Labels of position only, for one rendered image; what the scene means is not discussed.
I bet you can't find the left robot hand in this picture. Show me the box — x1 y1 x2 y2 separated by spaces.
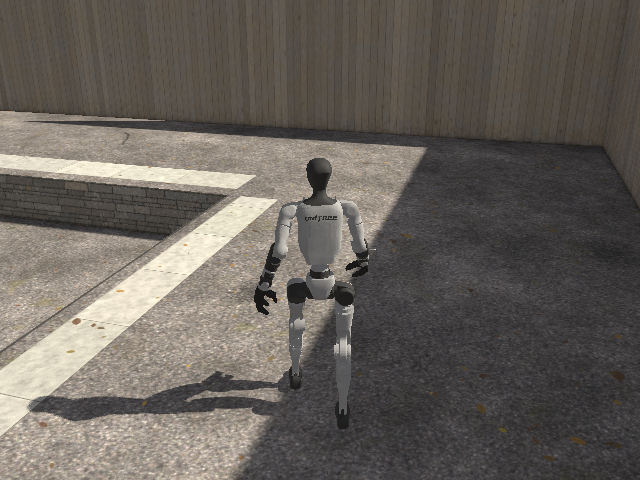
254 286 277 315

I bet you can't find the right robot shin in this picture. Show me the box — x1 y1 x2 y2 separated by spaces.
336 344 351 415

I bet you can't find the robot right forearm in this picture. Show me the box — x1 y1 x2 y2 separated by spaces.
355 238 369 267

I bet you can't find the left robot thigh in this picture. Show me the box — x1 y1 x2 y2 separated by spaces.
287 278 307 335

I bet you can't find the right robot hand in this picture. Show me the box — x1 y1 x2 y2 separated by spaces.
345 260 369 277

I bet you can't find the left robot upper arm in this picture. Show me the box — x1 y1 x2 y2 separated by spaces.
272 201 299 259

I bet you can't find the robot left forearm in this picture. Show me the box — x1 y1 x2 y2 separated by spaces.
257 243 281 291

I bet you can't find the right robot upper arm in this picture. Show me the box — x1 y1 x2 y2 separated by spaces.
340 200 367 253

